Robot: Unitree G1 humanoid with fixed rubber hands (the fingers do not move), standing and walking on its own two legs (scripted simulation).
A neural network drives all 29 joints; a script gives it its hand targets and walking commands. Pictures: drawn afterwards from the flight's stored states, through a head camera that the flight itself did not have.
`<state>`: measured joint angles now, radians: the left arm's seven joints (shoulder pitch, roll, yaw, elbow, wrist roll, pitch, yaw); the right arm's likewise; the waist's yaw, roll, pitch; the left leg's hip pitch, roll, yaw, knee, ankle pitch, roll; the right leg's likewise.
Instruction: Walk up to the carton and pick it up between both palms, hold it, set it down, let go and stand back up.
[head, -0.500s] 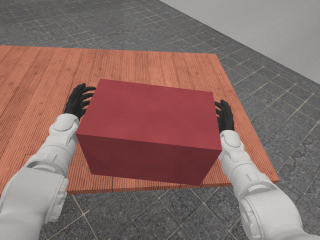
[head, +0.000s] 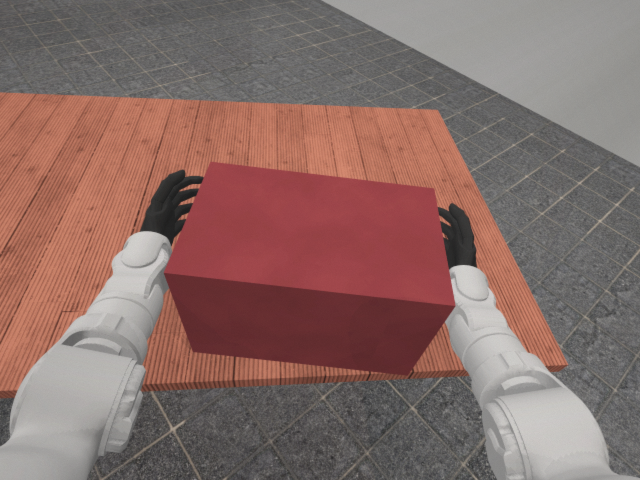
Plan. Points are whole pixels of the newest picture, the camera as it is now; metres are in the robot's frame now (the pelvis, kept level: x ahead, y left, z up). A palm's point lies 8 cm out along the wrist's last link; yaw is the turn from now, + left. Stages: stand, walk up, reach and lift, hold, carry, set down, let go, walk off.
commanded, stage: reach and lift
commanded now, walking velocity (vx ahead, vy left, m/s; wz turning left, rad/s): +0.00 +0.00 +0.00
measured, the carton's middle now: (311, 271) +0.40 -0.02 +0.04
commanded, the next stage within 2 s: none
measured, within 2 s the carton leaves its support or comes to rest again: leaves its support in 0.86 s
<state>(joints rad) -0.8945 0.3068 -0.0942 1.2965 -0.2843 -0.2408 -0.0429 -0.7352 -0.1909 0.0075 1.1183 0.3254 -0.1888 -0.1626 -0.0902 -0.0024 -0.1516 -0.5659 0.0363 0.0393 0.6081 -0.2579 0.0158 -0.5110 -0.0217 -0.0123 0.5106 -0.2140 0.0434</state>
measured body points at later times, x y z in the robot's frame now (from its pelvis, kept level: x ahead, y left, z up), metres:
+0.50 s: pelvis +0.01 +0.00 +0.01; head +0.05 +0.02 +0.46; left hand +0.46 +0.17 +0.08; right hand +0.40 -0.22 +0.07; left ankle +0.02 +0.10 -0.73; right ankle +0.01 -0.15 -0.73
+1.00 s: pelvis +0.02 -0.01 +0.02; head +0.03 +0.01 +0.47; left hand +0.44 +0.17 +0.11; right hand +0.38 -0.23 +0.08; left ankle +0.02 +0.10 -0.73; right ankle +0.01 -0.15 -0.73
